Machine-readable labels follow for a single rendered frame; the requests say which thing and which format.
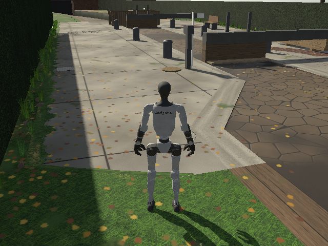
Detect robot right forearm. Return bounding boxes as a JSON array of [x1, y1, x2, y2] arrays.
[[184, 124, 194, 145]]

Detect left robot upper arm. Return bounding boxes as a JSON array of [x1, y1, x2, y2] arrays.
[[140, 104, 154, 132]]

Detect right robot shin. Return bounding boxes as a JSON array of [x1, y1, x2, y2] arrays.
[[172, 171, 180, 205]]

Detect robot left hand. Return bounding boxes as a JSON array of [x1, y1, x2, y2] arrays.
[[134, 144, 146, 156]]

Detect robot right hand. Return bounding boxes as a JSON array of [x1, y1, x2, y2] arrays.
[[183, 144, 195, 156]]

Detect right robot foot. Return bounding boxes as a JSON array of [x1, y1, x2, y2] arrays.
[[172, 199, 180, 212]]

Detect robot left forearm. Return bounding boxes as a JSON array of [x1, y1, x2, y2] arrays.
[[135, 124, 145, 145]]

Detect right robot upper arm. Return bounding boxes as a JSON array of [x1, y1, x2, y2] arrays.
[[175, 104, 189, 132]]

